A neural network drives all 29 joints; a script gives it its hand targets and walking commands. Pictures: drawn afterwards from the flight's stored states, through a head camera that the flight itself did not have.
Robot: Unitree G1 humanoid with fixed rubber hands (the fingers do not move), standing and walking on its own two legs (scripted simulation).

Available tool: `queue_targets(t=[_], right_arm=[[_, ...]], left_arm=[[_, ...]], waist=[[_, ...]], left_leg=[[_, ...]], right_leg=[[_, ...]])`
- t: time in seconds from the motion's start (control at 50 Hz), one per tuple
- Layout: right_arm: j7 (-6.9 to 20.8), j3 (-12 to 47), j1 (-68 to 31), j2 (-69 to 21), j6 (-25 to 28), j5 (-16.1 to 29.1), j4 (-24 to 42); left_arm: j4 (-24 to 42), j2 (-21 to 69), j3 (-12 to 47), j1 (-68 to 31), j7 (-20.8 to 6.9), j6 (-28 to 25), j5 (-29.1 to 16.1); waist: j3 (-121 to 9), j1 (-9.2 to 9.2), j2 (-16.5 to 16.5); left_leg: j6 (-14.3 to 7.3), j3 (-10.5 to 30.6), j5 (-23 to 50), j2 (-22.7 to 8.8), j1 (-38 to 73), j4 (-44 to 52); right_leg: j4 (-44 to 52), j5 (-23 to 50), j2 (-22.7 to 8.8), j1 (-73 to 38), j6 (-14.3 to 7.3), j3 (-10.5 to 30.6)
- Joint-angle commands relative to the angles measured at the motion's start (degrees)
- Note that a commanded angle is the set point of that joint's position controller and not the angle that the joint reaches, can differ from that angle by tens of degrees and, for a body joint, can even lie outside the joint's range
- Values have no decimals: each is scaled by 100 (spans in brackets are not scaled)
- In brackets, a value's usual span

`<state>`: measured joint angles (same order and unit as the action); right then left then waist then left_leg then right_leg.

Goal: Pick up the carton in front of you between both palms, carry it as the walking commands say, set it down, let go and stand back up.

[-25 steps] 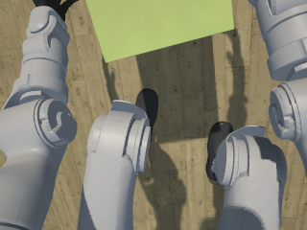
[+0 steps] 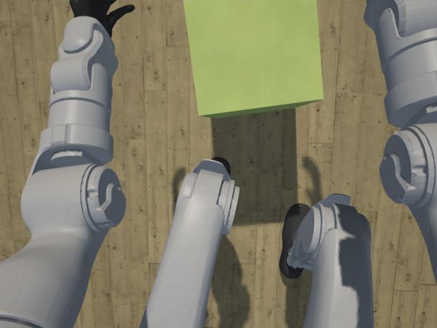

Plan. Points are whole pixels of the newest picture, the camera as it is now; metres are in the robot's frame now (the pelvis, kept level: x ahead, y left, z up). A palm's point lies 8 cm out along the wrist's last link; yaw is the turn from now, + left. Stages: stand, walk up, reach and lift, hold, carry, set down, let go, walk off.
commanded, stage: set down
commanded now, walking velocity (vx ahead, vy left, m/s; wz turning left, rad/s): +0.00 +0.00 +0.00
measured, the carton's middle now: (251, 63) +0.52 +0.11 -0.33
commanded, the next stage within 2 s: let go in 0.60 s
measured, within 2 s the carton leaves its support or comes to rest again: neither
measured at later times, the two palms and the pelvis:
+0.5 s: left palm out of the picture +0.48 +0.33 +0.04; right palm out of the picture +0.62 -0.03 +0.04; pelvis +0.03 +0.00 +0.12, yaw +0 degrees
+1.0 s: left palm out of the picture +0.41 +0.31 +0.15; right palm out of the picture +0.49 -0.09 +0.14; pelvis +0.07 +0.03 +0.25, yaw -1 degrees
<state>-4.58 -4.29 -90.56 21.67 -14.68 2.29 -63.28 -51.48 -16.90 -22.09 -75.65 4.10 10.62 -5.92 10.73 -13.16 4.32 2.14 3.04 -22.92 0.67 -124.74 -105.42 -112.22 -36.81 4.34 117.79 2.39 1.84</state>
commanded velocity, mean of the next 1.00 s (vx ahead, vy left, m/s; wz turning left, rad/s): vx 0.00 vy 0.00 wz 0.00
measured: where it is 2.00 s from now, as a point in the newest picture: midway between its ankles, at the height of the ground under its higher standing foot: (250, 229)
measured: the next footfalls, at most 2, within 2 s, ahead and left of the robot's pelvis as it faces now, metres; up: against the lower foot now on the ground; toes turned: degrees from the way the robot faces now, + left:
none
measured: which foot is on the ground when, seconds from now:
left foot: down 0.00-1.00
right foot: down 0.00-1.00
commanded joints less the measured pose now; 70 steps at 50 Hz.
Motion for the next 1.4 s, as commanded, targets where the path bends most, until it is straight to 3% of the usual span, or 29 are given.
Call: queue_targets(t=[0.0,0.14,0.26,0.5,0.62,0.7,0.8,0.94,1.08,1.26,1.38], right_arm=[[16,-194,-1394,489,79,-151,579],[-11,-53,-1307,274,-122,-182,1480],[-9,-11,-1037,125,-302,-206,1967],[186,-432,-251,90,-197,-491,1614],[280,-621,155,-74,-57,-616,1487],[158,-829,997,-435,36,-856,1785],[-218,-968,2538,-1130,179,-1108,2724],[-510,-796,4146,-1554,431,-1044,3904],[-279,-671,5877,-1497,856,-968,3703],[49,-572,7849,-1100,1381,-812,3529],[241,-364,8748,-955,1538,-697,3688]], left_arm=[[751,-608,-127,-1211,-58,-42,115],[1286,-855,-435,-734,-154,166,210],[1574,-847,-455,-342,-267,315,153],[1569,-510,-484,98,-419,268,406],[1475,-323,-523,387,-505,157,633],[1599,-264,-463,1061,-685,45,867],[2117,-294,-149,2374,-1030,-94,1122],[2546,-402,551,3955,-1304,-280,1018],[2658,-170,1211,5616,-1276,-621,694],[3390,60,1844,7547,-924,-931,446],[3592,56,1977,8353,-811,-1005,450]], waist=[[-6466,-333,-45],[-7594,-558,497],[-7957,-526,825],[-7325,-307,373],[-7028,-231,299],[-7392,-116,232],[-7534,52,101],[-6004,188,-218],[-4688,453,-493],[-3709,686,-932],[-2730,879,-651]], left_leg=[[223,-853,1665,137,5110,928],[146,-1027,2360,239,5349,1480],[87,-1052,2902,283,5566,2071],[152,-942,3111,247,6765,3387],[126,-886,3167,216,7217,4013],[67,-873,3685,233,7881,4326],[-39,-831,4063,237,8712,4735],[-139,-601,3151,126,9751,5520],[-92,-110,2580,31,10884,6311],[48,128,3428,-61,12299,6941],[75,-44,3188,39,12313,7450]], right_leg=[[1414,254,364,-1193,-140,-684],[1997,965,416,-2579,-28,-642],[2561,1635,416,-3570,36,-588],[4030,1737,381,-3692,18,-512],[4722,1920,326,-4081,39,-427],[5158,2529,337,-4691,87,-384],[5740,3201,356,-5611,144,-309],[6638,2160,239,-6001,155,-302],[7214,1641,125,-6265,11,-335],[7959,1910,54,-7350,-221,-248],[8544,2257,-40,-8713,-212,-221]])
